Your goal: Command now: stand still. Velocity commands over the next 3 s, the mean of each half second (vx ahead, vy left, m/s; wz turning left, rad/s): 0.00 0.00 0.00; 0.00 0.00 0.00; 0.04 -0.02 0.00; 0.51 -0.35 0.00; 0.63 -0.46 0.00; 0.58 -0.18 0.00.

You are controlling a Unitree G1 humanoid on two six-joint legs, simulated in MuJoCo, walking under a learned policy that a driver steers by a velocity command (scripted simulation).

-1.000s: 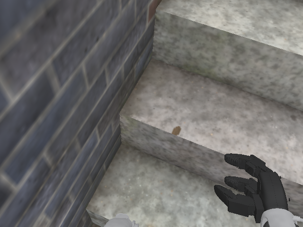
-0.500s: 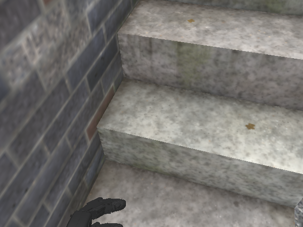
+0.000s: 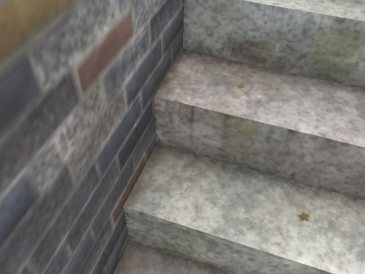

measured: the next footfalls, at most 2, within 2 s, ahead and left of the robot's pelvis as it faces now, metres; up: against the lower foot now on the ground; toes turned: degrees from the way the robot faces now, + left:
right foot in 1.74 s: +0.05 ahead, -0.22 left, +0.00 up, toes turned -2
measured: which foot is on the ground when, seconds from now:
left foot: down 0.00-1.00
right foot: down 0.00-1.00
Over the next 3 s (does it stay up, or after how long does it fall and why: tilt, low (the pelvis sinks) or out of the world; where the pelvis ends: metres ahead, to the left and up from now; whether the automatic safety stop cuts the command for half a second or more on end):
stays up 0.58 -0.21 0.44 its command is cut before an obstacle after 1.5 s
